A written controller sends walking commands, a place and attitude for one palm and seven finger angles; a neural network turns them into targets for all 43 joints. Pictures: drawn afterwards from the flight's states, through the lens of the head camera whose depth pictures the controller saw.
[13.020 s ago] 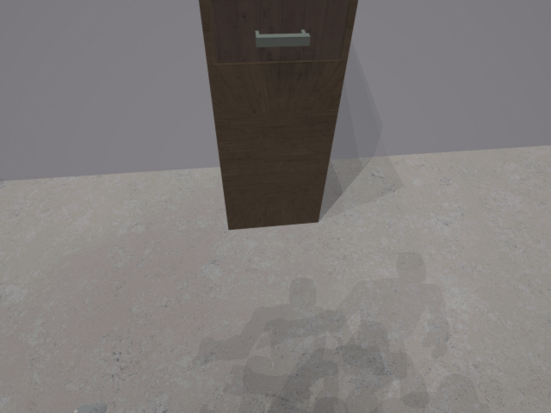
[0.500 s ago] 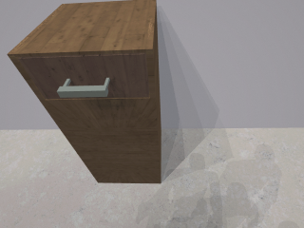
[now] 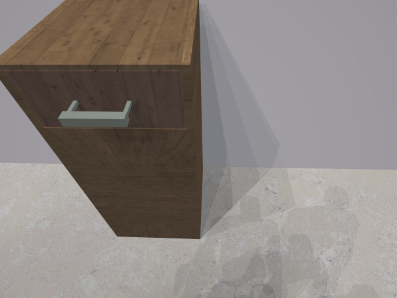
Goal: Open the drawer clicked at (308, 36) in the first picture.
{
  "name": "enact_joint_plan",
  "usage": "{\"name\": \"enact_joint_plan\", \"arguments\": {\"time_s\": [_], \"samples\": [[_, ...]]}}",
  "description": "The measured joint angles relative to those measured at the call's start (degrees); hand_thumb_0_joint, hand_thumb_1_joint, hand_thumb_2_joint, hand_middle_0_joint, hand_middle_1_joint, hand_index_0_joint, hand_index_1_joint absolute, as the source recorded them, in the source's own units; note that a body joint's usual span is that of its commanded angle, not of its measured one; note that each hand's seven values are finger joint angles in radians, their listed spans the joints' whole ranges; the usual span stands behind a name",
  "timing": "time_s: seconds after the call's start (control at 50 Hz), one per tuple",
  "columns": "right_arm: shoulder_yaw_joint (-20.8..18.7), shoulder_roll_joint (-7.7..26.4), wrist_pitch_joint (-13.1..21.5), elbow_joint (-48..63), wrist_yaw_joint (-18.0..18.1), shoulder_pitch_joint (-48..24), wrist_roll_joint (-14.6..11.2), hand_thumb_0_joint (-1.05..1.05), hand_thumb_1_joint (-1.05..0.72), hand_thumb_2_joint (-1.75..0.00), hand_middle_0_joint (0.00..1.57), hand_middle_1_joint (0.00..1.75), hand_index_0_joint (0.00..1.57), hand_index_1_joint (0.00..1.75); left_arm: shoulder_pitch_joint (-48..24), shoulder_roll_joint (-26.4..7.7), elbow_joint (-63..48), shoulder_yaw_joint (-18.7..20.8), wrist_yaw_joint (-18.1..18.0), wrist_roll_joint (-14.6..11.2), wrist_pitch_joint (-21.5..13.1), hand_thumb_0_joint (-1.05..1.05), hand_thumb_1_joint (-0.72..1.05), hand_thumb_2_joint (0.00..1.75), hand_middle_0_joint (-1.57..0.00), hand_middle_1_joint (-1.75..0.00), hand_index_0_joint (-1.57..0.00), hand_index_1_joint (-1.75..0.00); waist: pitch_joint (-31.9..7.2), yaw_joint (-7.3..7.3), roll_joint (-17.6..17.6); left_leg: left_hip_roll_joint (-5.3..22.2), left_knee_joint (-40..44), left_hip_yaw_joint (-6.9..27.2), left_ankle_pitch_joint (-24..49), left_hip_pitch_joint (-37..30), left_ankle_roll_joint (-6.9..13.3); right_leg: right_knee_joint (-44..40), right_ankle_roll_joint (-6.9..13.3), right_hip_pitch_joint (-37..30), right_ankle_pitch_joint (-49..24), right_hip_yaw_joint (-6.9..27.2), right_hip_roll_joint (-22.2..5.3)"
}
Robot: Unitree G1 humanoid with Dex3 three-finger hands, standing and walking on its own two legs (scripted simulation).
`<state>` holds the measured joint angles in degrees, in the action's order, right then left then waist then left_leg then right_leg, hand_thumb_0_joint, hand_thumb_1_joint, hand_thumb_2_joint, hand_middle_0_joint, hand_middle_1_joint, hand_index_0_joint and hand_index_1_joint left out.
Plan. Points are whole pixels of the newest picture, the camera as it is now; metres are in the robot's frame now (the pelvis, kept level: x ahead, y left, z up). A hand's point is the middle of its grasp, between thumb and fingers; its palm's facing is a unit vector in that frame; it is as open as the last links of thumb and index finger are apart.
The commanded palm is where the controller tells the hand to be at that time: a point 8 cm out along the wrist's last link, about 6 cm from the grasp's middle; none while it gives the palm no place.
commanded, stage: come to a stop and stand still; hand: left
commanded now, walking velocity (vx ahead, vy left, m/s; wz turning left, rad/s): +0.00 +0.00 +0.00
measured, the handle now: (98, 112) +0.48 +0.27 +0.11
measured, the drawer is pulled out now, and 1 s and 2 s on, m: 0.00 0.00 0.00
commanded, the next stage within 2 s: look again from close up in 0.10 s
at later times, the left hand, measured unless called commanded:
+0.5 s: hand out of the picture -0.01 +0.17 -0.17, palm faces +0.05 -0.98 -0.20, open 7.3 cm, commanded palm none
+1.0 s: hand out of the picture +0.14 +0.21 -0.07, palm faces -0.08 -0.74 -0.67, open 7.5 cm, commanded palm +0.12 +0.22 -0.03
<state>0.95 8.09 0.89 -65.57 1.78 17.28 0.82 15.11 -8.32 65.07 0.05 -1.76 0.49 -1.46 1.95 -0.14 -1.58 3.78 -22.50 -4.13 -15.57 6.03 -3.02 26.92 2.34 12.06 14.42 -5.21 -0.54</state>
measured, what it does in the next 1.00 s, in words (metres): stands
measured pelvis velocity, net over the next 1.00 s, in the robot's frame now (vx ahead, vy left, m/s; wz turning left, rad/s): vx -0.01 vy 0.01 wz -0.01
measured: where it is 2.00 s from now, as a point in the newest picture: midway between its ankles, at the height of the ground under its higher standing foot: outside the picture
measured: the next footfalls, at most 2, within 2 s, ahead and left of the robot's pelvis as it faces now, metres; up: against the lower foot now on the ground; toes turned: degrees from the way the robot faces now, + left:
none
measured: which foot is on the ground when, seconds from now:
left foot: down 0.00-1.00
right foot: down 0.00-1.00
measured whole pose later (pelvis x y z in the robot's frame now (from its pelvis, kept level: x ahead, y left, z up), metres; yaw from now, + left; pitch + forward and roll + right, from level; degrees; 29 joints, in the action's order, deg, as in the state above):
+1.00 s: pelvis -0.01 +0.01 -0.01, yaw -1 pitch +2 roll +2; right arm -1.5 14.3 13.9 -49.5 5.7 18.3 -1.7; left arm 26.0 -15.1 9.2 -6.5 -14.4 19.7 3.7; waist -1.4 -1.0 -3.4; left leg 2.2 -30.3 -4.6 -18.6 13.0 -1.6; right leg 34.7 1.3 19.6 16.8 -3.7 -2.4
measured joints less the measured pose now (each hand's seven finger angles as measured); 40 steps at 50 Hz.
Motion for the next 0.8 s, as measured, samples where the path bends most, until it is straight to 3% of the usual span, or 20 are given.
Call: {"name": "enact_joint_plan", "arguments": {"time_s": [0.8], "samples": [[-0.1,-1.6,0.3,-0.6,0.4,1.3,-0.1,0.0,-0.91,-0.9,0.2,0.3,0.2,0.3,1.8,0.6,-0.1,0.3,-0.1,0.0,0.1,0.01,0.92,0.9,-0.2,-0.3,-0.2,-0.29,-0.4,-0.35,1.0,0.2,0.2,0.3,-0.2,-0.5,-0.1,-0.7,0.1,-0.9,0.0,-0.3,0.2]]}}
